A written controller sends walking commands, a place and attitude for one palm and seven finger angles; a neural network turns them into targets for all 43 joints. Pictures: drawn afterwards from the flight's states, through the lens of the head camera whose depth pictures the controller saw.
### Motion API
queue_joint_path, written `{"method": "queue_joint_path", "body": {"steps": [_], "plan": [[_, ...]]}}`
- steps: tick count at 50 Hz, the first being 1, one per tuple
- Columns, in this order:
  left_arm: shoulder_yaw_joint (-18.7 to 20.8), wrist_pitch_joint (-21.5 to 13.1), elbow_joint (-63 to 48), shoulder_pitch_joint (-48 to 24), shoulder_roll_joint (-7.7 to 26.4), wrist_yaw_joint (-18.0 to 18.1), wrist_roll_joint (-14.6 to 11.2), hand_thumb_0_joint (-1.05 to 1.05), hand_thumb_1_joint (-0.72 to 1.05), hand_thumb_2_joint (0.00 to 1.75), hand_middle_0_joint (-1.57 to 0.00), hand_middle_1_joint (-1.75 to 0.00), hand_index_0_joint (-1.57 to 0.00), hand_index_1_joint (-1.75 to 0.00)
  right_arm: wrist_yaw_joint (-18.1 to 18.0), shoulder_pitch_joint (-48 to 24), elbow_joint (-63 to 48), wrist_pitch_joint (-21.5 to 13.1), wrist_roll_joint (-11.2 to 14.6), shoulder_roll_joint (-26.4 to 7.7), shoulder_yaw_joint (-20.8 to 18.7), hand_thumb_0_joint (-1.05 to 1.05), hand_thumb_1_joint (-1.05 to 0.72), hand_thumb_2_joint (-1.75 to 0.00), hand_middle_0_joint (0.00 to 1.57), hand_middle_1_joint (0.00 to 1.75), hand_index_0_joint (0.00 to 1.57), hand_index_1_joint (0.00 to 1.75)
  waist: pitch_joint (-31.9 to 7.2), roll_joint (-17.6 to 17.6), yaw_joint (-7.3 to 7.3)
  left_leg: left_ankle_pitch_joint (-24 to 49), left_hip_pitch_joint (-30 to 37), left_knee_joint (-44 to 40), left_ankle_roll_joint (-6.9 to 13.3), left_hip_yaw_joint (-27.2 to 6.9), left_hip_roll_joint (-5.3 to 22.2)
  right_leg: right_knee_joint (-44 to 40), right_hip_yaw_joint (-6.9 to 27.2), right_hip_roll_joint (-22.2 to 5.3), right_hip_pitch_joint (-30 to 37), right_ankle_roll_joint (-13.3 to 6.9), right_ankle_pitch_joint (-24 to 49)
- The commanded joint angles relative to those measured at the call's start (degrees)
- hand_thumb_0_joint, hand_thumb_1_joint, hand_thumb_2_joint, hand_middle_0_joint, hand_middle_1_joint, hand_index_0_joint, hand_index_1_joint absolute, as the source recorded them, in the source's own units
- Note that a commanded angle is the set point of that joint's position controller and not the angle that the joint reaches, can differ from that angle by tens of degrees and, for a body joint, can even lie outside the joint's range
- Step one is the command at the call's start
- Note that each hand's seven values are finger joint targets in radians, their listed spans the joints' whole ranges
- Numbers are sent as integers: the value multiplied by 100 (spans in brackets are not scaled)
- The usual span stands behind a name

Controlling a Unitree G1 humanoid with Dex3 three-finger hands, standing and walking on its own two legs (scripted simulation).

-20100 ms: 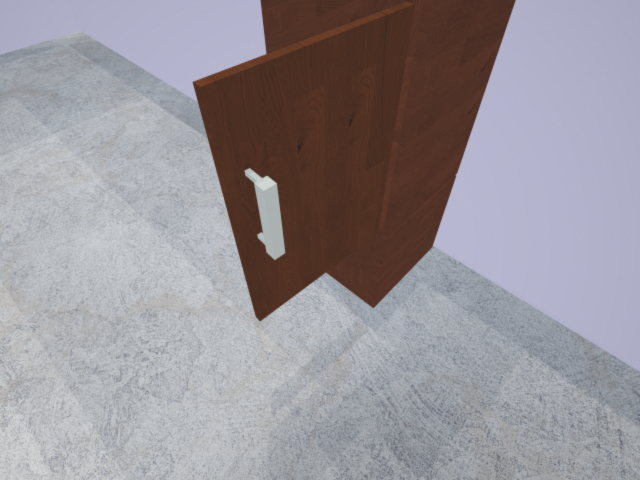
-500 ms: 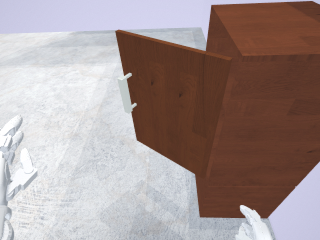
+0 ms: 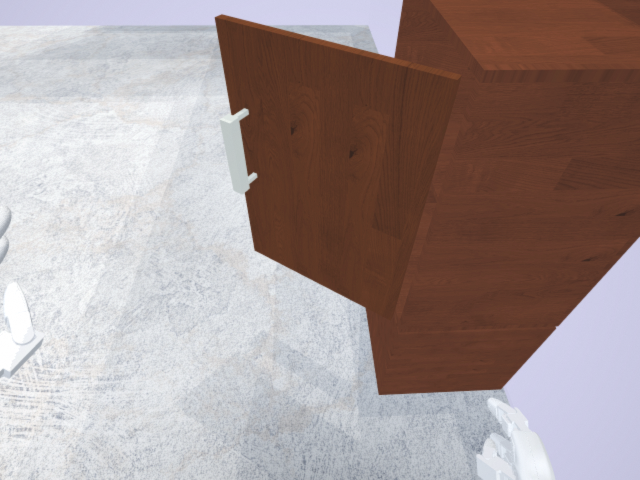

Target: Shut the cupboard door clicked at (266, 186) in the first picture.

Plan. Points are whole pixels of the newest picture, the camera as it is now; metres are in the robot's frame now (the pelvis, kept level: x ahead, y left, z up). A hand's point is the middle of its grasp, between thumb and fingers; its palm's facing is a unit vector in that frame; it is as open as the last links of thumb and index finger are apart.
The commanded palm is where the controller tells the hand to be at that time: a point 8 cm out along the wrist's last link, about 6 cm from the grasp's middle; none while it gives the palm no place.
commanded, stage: step back with the hand held close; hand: left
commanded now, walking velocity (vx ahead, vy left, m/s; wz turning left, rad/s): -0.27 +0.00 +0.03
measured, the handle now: (242, 151) +0.70 +0.21 +0.02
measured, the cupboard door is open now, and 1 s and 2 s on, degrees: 55 55 55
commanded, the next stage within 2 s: stop stepping back and stand still in 1.20 s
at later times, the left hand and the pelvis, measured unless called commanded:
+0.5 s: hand out of the picture +0.14 +0.27 +0.17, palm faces +0.48 -0.72 -0.49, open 7.4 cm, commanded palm +0.07 +0.30 +0.18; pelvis -0.05 -0.01 -0.01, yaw +3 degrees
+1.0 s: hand out of the picture +0.05 +0.29 +0.18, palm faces +0.57 -0.71 -0.41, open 7.4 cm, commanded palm +0.01 +0.30 +0.18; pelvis -0.11 -0.01 -0.01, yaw +3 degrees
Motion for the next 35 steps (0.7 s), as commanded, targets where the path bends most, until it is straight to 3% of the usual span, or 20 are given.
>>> {"method": "queue_joint_path", "body": {"steps": [1,4,5,8,12,14,16,19,22,23,24,26,28,30,31,33,34,35], "plan": [[734,-450,-1166,-357,946,176,37,0,90,90,-20,-30,-20,-30,-78,-473,-863,-405,15,-780,-283,0,-90,-90,20,30,20,30,-340,395,-34,-1664,-2244,-1510,203,-1014,814,487,323,8,1972,-127,894],[712,-522,-1233,-554,925,196,85,0,90,90,-20,-30,-20,-30,-63,-423,-824,-506,-3,-811,-288,0,-90,-90,20,30,20,30,-209,416,-45,-2142,-2517,-1502,255,-1086,861,581,391,67,1884,-131,512],[838,-564,-1290,-615,1057,200,119,0,90,90,-20,-30,-20,-30,-72,-437,-800,-552,-34,-847,-298,0,-90,-90,20,30,20,30,-236,476,-29,-2230,-2594,-1545,267,-1142,886,591,380,97,1958,-121,465],[750,-618,-1288,-673,942,220,124,0,90,90,-20,-30,-20,-30,-51,-347,-751,-635,-42,-800,-287,0,-90,-90,20,30,20,30,-233,263,-45,-2269,-2590,-1262,230,-1064,774,471,544,-2,1786,-175,223],[724,-694,-1290,-734,979,257,134,0,90,90,-20,-30,-20,-30,-3,-307,-660,-700,-87,-755,-280,0,-90,-90,20,30,20,30,-62,-78,-78,-2035,-2041,-623,58,-907,477,-386,1023,-344,793,-381,-880],[748,-748,-1294,-645,1021,292,108,0,90,90,-20,-30,-20,-30,29,-298,-596,-725,-94,-727,-272,0,-90,-90,20,30,20,30,-88,-119,-100,-1760,-1698,-550,10,-887,426,-585,1012,-402,434,-419,-990],[803,-806,-1356,-497,1041,311,101,0,90,90,-20,-30,-20,-30,25,-327,-586,-735,-98,-723,-255,0,-90,-90,20,30,20,30,-211,118,-91,-1750,-1828,-943,49,-1064,582,-275,685,-230,713,-327,-721],[949,-868,-1241,-324,1009,312,146,0,90,90,-20,-30,-20,-30,1,-373,-606,-775,-64,-813,-305,0,-90,-90,20,30,20,30,-387,592,-51,-2471,-2932,-1559,284,-1384,992,687,407,167,1893,-157,-77],[1091,-928,-1289,-261,1055,256,207,0,90,90,-20,-30,-20,-30,-7,-443,-649,-850,-68,-845,-357,0,-90,-90,20,30,20,30,-425,1021,-18,-2803,-3644,-1867,455,-1701,1367,1515,296,497,2595,-61,647],[1115,-933,-1286,-200,1064,236,194,0,90,90,-20,-30,-20,-30,-8,-403,-638,-861,-81,-820,-369,0,-90,-90,20,30,20,30,-393,931,-31,-2514,-3562,-1742,453,-1698,1342,1508,330,499,2531,-86,950],[1116,-924,-1284,-145,1075,223,155,0,90,90,-20,-30,-20,-30,-3,-380,-617,-870,-76,-790,-373,0,-90,-90,20,30,20,30,-421,629,-34,-2129,-3360,-1457,404,-1578,1230,1367,475,432,2378,-123,1159],[1032,-925,-1357,-221,1015,179,139,0,90,90,-20,-30,-20,-30,5,-364,-581,-878,-80,-755,-364,0,-90,-90,20,30,20,30,-515,319,-62,-2084,-3157,-1088,289,-1292,972,1122,826,235,2163,-212,1248],[994,-923,-1424,-335,1043,177,147,0,90,90,-20,-30,-20,-30,26,-322,-535,-892,-93,-737,-384,0,-90,-90,20,30,20,30,-500,7,-86,-2253,-2811,-467,130,-983,610,446,1507,-157,1521,-374,728],[947,-881,-1498,-495,1133,219,127,0,90,90,-20,-30,-20,-30,76,-270,-431,-837,-136,-679,-384,0,-90,-90,20,30,20,30,-414,-354,-120,-1793,-1989,259,-100,-811,303,-447,2158,-724,462,-685,-45],[821,-853,-1500,-444,1089,246,88,0,90,90,-20,-30,-20,-30,114,-273,-396,-804,-131,-529,-346,0,-90,-90,20,30,20,30,-474,-726,-137,-1315,-1330,544,-214,-708,178,-828,2189,-966,-111,-781,-339],[849,-843,-1501,-396,1212,326,72,0,90,90,-20,-30,-20,-30,141,-297,-334,-710,-130,-494,-336,0,-90,-90,20,30,20,30,-599,-886,-173,-880,-540,675,-262,-613,127,-1143,1896,-1043,-677,-781,-704],[841,-839,-1513,-359,1201,349,63,0,90,90,-20,-30,-20,-30,136,-316,-353,-664,-110,-499,-332,0,-90,-90,20,30,20,30,-581,-784,-199,-916,-370,540,-229,-649,154,-1160,1681,-926,-868,-705,-929],[923,-864,-1584,-339,1265,381,63,0,90,90,-20,-30,-20,-30,105,-321,-348,-652,-106,-562,-367,0,-90,-90,20,30,20,30,-548,-402,-223,-938,-315,159,-172,-778,250,-1051,1420,-703,-903,-616,-927]]}}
